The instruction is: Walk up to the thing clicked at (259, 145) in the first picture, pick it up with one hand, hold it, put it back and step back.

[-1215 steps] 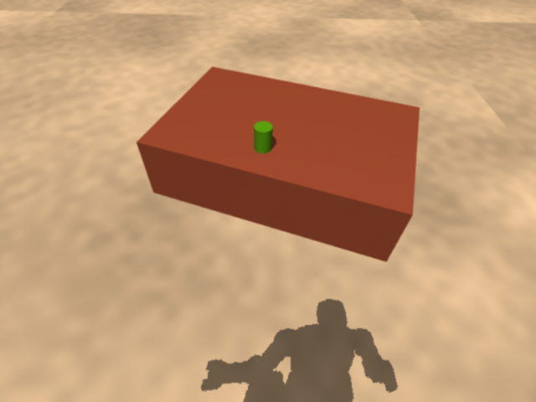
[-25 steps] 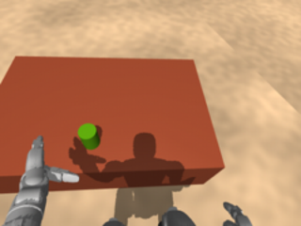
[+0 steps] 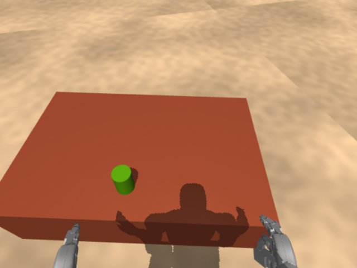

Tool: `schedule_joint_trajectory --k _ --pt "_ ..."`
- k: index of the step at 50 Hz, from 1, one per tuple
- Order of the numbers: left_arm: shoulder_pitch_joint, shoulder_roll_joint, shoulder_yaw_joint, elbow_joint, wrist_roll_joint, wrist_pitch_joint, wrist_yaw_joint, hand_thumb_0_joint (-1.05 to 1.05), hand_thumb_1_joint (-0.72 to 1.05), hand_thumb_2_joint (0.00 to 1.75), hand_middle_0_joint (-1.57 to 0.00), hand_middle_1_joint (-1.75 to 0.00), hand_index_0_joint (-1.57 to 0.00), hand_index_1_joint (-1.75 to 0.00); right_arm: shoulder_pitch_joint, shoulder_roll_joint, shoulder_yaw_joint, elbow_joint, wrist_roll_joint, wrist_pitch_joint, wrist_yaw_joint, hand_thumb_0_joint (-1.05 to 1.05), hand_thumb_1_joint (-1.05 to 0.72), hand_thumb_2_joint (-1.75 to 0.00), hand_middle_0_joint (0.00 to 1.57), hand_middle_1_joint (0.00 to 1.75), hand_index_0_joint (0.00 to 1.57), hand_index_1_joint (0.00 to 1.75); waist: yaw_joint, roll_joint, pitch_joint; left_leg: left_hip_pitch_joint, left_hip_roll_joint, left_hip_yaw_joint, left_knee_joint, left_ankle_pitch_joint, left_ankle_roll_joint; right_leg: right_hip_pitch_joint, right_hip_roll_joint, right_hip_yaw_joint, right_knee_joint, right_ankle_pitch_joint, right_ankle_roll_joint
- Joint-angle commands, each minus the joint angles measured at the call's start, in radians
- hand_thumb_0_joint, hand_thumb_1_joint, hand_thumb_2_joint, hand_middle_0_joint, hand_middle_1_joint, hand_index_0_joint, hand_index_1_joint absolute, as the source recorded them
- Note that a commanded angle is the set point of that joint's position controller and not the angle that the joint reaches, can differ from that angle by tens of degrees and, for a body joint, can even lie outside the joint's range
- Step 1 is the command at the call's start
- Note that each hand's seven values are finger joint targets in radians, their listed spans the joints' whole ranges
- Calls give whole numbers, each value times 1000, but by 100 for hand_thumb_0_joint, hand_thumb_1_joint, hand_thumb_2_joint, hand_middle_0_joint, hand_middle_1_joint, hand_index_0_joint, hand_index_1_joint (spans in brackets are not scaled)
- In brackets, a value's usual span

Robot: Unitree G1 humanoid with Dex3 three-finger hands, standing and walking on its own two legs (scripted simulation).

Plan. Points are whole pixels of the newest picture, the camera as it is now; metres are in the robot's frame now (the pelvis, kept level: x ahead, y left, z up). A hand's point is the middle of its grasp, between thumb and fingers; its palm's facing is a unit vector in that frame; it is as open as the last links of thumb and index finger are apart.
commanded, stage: home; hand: left
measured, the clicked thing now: (123, 180) +0.52 +0.22 -0.35
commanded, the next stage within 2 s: stand in 1.60 s
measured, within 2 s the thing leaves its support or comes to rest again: neither
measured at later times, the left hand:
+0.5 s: hand out of the picture +0.11 +0.24 -0.10, palm faces -0.03 -0.92 -0.38, open 17.6 cm
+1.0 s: hand out of the picture +0.03 +0.26 -0.11, palm faces +0.00 -0.92 -0.39, open 17.5 cm
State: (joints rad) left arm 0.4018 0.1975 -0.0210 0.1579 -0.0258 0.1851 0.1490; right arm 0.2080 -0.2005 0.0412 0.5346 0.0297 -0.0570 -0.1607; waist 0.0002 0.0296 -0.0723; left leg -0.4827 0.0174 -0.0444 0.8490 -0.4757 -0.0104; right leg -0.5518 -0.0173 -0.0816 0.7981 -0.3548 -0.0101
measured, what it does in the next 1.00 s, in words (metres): stands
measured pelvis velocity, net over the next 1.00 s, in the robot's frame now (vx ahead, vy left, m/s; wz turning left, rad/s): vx -0.01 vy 0.01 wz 0.01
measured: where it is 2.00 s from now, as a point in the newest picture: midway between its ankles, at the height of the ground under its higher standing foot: outside the picture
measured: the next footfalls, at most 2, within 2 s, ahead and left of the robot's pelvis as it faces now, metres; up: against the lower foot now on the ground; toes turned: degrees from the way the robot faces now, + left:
none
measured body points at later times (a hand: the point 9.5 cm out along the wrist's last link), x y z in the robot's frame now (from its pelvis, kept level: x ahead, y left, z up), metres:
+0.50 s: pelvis +0.00 +0.01 +0.02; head -0.01 -0.01 +0.47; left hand +0.11 +0.29 -0.07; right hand +0.09 -0.26 -0.11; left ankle -0.03 +0.13 -0.70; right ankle +0.03 -0.12 -0.70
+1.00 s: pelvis -0.01 +0.01 +0.04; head -0.03 -0.01 +0.49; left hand +0.03 +0.30 -0.08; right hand +0.04 -0.27 -0.11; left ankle -0.03 +0.13 -0.70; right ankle +0.03 -0.12 -0.70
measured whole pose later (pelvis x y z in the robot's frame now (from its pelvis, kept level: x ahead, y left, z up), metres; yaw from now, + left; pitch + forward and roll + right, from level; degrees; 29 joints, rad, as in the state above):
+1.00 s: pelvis -0.01 +0.01 +0.04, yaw +0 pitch -4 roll +0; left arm 0.19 0.30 -0.01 1.11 0.04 0.00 0.04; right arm 0.22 -0.31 -0.02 1.04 -0.03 0.03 -0.01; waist 0.01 0.05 0.02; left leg -0.07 -0.02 -0.03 0.37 -0.22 0.00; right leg -0.16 -0.04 -0.07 0.37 -0.14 0.01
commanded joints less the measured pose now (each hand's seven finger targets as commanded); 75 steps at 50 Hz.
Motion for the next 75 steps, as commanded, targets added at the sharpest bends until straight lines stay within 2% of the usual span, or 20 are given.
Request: schedule_joint_trajectory --k 1,7,12,13,14,15,19,22,27,30,35,37,39,44,50,57,60,62,68,75 --pt "-78 91 45 -192 9 -48 14 0 -56 5 -5 -6 -5 -6 -34 -113 -51 -133 -9 -68 -15 0 -90 -90 20 30 20 30 -30 -30 -114 -22 -30 50 -132 193 29 156 5 26 -126 145 5" --pt "-16 102 56 -185 14 -37 17 0 -57 5 -5 -6 -5 -6 -32 -117 -53 -128 -9 -81 -10 0 -90 -90 20 30 20 30 -11 -15 -134 -20 -28 43 -121 286 20 180 11 14 -104 217 -1" --pt "-39 102 56 -195 15 -37 12 0 -58 4 -5 -5 -5 -5 -37 -116 -51 -133 -8 -85 -6 0 -90 -90 20 30 20 30 -17 -19 -96 -41 -27 44 -137 214 24 157 12 18 -116 150 -1" --pt "-139 207 114 129 99 -112 -41 0 -58 4 -5 -5 -5 -5 -55 -229 -107 66 -125 -17 54 0 -90 -90 20 30 20 30 10 22 -10 35 21 -29 -197 269 20 202 -69 111 -155 172 -47" --pt "-118 237 118 187 115 -142 -65 0 -59 3 -5 -5 -4 -5 -19 -230 -113 93 -121 8 75 0 -90 -90 20 30 20 30 -8 38 -88 126 43 -40 -219 334 34 220 -68 104 -126 187 -57" --pt "-109 230 108 220 106 -165 -82 0 -59 3 -5 -5 -5 -5 -19 -238 -118 93 -116 21 88 0 -90 -90 20 30 20 30 3 59 -74 131 39 -50 -230 339 40 226 -66 102 -147 197 -54" --pt "-169 227 85 372 85 -203 -105 0 -58 4 -5 -5 -5 -5 -28 -215 -117 128 -90 36 123 0 -90 -90 20 30 20 30 9 -16 -7 143 27 -46 -298 216 31 276 -87 121 -256 149 -33" --pt "-196 250 84 478 81 -212 -105 0 -57 4 -5 -5 -5 -5 -34 -226 -121 180 -91 40 133 0 -90 -90 20 30 20 30 3 -14 40 201 33 -54 -358 242 28 260 -89 117 -309 120 -19" --pt "-200 267 79 613 69 -224 -95 0 -59 3 -5 -5 -5 -5 6 -242 -126 261 -80 51 135 0 -90 -90 20 30 20 30 -1 -25 34 266 43 -56 -422 382 21 367 -101 109 -335 304 -20" --pt "-210 279 74 678 67 -218 -90 0 -59 3 -5 -5 -5 -5 1 -249 -123 300 -74 59 135 0 -90 -90 20 30 20 30 4 -35 53 284 45 -60 -467 367 18 387 -103 108 -385 247 -15" --pt "-222 299 66 769 63 -211 -86 0 -58 4 -5 -5 -5 -5 1 -269 -117 361 -70 65 129 0 -90 -90 20 30 20 30 9 -27 59 319 57 -67 -520 408 15 430 -107 100 -413 294 -11" --pt "-224 310 63 801 61 -209 -86 0 -59 3 -5 -5 -5 -5 0 -268 -112 383 -67 68 130 0 -90 -90 20 30 20 30 11 -32 94 317 58 -70 -542 375 14 420 -107 105 -442 235 -6" --pt "-237 313 59 826 61 -205 -90 0 -58 4 -5 -5 -5 -5 8 -278 -110 406 -67 73 133 0 -90 -90 20 30 20 30 8 -29 141 281 53 -69 -557 301 14 406 -106 117 -480 130 2" --pt "-249 327 53 875 61 -207 -94 0 -57 4 -5 -5 -5 -5 11 -272 -100 439 -64 75 139 0 -90 -90 20 30 20 30 5 -53 150 294 50 -64 -561 285 16 395 -119 143 -538 55 5" --pt "-258 318 49 910 56 -208 -98 0 -57 4 -5 -5 -5 -5 -21 -287 -93 459 -61 63 136 0 -90 -90 20 30 20 30 17 5 103 306 72 -78 -593 318 22 456 -113 120 -494 199 3" --pt "-277 333 46 932 59 -203 -105 0 -57 4 -5 -5 -5 -5 -17 -298 -90 485 -58 68 141 0 -90 -90 20 30 20 30 9 -27 157 280 54 -64 -586 220 18 382 -117 148 -553 16 8" --pt "-285 335 46 935 55 -204 -107 0 -56 5 -5 -5 -5 -5 -14 -294 -86 490 -58 65 144 0 -90 -90 20 30 20 30 8 -36 136 284 57 -65 -587 234 21 391 -122 155 -551 21 4" --pt "-287 330 44 935 53 -206 -108 0 -56 5 -5 -5 -5 -5 -29 -308 -89 489 -56 61 143 0 -90 -90 20 30 20 30 11 -3 98 302 68 -70 -589 266 25 423 -120 145 -529 89 0" --pt "-289 337 43 953 51 -207 -111 0 -57 4 -5 -5 -5 -5 -37 -302 -83 497 -53 55 142 0 -90 -90 20 30 20 30 15 -45 107 298 72 -73 -599 286 26 428 -119 141 -520 116 -2" --pt "-292 341 43 958 48 -204 -116 0 -57 4 -5 -5 -5 -5 -31 -312 -82 509 -53 59 145 0 -90 -90 20 30 20 30 12 -50 137 274 60 -67 -589 226 26 389 -122 159 -550 14 1"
